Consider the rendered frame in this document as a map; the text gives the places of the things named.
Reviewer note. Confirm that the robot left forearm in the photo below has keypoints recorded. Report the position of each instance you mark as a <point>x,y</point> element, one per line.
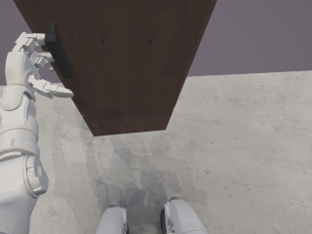
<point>19,130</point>

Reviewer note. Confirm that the robot left upper arm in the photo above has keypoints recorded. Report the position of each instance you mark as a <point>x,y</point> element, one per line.
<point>22,181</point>

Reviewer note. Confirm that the robot left thigh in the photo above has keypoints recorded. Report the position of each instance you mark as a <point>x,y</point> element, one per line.
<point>113,221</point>

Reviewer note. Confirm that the robot thigh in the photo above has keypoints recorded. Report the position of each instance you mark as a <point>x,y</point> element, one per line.
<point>184,220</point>
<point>113,221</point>

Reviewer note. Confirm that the left robot hand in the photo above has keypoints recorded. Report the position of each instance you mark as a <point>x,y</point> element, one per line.
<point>19,67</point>

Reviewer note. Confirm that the robot right thigh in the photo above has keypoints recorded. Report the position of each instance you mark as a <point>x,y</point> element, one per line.
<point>184,220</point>

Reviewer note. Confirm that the handle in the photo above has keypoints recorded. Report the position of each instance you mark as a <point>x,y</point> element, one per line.
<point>54,46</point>

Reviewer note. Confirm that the cupboard door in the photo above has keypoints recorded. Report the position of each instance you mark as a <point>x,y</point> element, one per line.
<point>127,56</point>

